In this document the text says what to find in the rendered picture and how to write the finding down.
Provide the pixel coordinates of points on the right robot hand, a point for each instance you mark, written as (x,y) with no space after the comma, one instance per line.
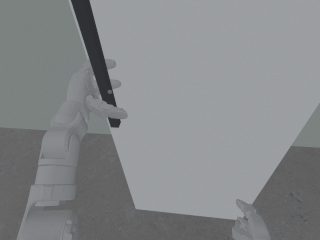
(253,229)

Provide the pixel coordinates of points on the handle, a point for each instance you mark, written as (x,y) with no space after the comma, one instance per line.
(87,25)

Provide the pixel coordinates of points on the robot left forearm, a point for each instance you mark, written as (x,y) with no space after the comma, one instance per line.
(58,159)

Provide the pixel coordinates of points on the fridge door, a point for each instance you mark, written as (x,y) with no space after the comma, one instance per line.
(216,92)

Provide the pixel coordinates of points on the left robot hand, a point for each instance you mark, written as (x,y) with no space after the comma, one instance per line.
(81,88)

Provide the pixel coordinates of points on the left robot upper arm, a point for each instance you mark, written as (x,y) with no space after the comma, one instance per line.
(50,225)

